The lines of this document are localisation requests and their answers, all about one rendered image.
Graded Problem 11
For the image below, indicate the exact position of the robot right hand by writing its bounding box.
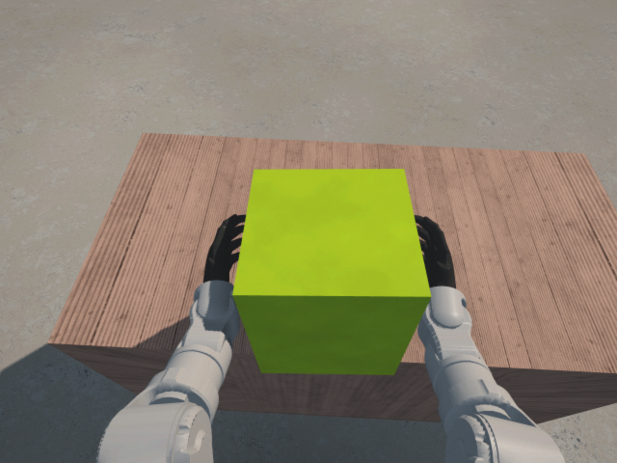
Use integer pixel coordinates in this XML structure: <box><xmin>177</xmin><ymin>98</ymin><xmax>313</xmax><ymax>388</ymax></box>
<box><xmin>415</xmin><ymin>215</ymin><xmax>456</xmax><ymax>288</ymax></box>

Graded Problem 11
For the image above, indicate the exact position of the robot left hand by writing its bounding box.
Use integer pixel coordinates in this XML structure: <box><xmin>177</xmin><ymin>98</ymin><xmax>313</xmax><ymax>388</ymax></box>
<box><xmin>203</xmin><ymin>214</ymin><xmax>246</xmax><ymax>283</ymax></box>

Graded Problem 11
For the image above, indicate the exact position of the left robot forearm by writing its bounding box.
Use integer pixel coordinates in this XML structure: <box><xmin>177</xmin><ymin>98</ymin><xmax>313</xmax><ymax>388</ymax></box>
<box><xmin>95</xmin><ymin>280</ymin><xmax>240</xmax><ymax>463</ymax></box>

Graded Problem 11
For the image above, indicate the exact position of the carton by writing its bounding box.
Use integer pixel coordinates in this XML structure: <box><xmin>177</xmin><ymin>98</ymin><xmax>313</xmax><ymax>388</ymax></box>
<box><xmin>232</xmin><ymin>169</ymin><xmax>431</xmax><ymax>375</ymax></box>

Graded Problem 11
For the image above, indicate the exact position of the robot right upper arm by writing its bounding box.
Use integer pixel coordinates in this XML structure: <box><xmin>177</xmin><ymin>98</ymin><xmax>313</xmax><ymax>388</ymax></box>
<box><xmin>444</xmin><ymin>413</ymin><xmax>564</xmax><ymax>463</ymax></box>

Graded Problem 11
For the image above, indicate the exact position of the pedestal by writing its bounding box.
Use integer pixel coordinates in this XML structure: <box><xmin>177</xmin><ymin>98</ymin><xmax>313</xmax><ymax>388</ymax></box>
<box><xmin>48</xmin><ymin>133</ymin><xmax>617</xmax><ymax>424</ymax></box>

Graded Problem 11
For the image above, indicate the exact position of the right robot forearm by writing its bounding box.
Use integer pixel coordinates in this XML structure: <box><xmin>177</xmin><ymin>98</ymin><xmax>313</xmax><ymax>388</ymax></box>
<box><xmin>417</xmin><ymin>286</ymin><xmax>565</xmax><ymax>463</ymax></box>

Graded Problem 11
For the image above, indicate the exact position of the robot left upper arm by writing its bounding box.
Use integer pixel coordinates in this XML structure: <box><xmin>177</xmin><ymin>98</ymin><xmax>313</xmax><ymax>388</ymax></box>
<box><xmin>97</xmin><ymin>402</ymin><xmax>214</xmax><ymax>463</ymax></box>

